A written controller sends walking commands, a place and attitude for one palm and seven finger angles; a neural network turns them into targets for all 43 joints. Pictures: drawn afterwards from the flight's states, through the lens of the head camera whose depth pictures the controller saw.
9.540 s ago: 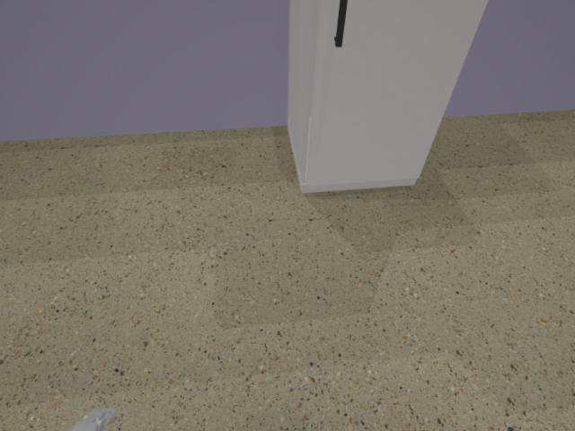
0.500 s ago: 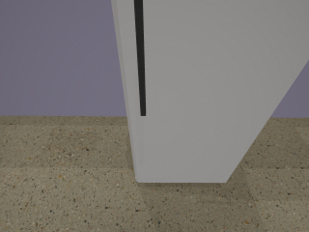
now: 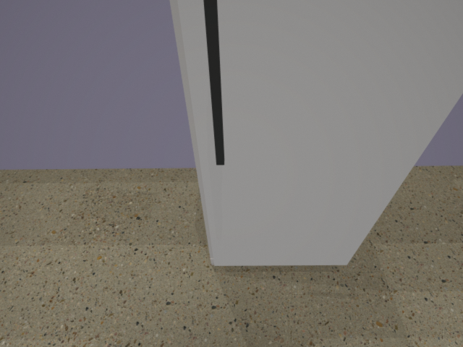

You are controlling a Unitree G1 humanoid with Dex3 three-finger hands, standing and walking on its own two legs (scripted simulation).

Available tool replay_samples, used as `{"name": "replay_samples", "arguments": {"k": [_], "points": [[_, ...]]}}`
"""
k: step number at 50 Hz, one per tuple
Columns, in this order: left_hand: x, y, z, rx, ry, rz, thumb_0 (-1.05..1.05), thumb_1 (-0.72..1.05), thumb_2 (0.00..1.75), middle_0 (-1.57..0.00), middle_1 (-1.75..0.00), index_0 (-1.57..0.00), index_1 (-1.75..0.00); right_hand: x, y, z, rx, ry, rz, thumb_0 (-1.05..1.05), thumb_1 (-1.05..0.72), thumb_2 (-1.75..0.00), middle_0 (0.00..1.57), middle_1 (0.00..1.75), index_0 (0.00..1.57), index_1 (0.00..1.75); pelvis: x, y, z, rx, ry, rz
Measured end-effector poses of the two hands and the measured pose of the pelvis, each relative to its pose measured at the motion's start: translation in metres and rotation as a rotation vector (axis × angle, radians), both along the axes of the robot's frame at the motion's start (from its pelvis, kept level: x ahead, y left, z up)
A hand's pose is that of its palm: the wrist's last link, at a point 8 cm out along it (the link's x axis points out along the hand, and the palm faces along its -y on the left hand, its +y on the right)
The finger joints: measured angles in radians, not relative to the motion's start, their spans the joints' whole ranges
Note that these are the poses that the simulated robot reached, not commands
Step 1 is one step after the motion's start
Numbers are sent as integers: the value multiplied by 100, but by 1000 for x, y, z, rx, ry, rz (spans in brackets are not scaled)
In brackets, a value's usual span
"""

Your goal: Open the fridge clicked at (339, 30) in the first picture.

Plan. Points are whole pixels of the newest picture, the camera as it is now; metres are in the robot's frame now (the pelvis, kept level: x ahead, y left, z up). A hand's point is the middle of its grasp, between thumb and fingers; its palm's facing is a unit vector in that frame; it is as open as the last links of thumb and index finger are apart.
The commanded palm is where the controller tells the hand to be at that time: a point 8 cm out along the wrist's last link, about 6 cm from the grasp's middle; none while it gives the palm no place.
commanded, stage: look again from close up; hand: left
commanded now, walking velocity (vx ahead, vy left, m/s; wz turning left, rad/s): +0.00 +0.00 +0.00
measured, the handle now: (215, 74) +0.53 +0.05 +0.22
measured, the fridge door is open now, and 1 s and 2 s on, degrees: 0 0 0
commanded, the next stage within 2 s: shuffle to correct the standing spot in 1.50 s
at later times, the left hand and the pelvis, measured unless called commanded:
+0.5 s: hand out of the picture +0.02 +0.19 -0.17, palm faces -0.01 -0.98 -0.17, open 7.4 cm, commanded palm none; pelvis +0.02 +0.02 +0.00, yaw -1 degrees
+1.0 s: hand out of the picture +0.01 +0.19 -0.17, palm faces -0.02 -0.98 -0.19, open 7.4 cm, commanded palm none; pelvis +0.02 +0.02 +0.01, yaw -2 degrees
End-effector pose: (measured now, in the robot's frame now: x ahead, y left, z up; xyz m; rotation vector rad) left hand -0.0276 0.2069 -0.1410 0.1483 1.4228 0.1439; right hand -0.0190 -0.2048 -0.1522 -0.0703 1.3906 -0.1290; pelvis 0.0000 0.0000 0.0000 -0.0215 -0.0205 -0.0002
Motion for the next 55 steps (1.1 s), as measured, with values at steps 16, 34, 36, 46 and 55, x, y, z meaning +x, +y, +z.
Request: {"name": "replay_samples", "arguments": {"k": [16,34,36,46,55], "points": [[50,24,-2,-3,-103,-32,1,91,90,-20,-30,-19,-30,38,-8,16,-80,-80,18,2,-92,-90,20,30,20,30,12,14,3,14,5,-19],[29,33,-2,-11,-2,-27,1,90,90,-20,-30,-20,-30,45,-3,21,-89,-52,19,1,-92,-90,20,30,20,30,18,21,6,15,14,-27],[28,34,-2,-10,4,-26,1,90,90,-20,-30,-20,-30,45,-3,20,-88,-49,19,1,-92,-90,20,30,20,30,18,21,6,16,15,-27],[32,32,1,-1,3,-28,1,90,90,-20,-30,-19,-30,45,-4,19,-79,-43,12,1,-91,-90,20,30,20,30,21,19,7,22,15,-31],[41,25,2,-2,-13,-36,1,90,90,-20,-30,-19,-30,43,-9,18,-72,-35,4,1,-91,-90,20,30,20,30,23,12,8,26,15,-35]]}}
